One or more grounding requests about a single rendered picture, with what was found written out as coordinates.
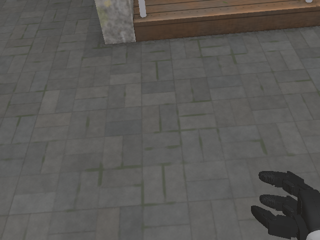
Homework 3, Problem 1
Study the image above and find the robot right forearm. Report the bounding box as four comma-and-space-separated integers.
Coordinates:
306, 230, 320, 240

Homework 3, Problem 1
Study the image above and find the robot right hand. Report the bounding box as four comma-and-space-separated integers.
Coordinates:
251, 171, 320, 240

